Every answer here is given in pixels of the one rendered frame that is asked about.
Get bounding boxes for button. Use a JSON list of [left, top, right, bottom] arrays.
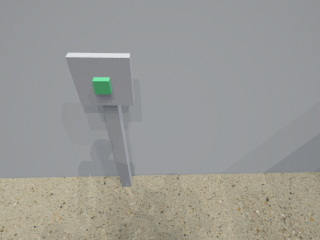
[[92, 77, 112, 95]]

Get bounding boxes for panel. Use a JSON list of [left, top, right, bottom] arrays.
[[65, 52, 134, 187]]

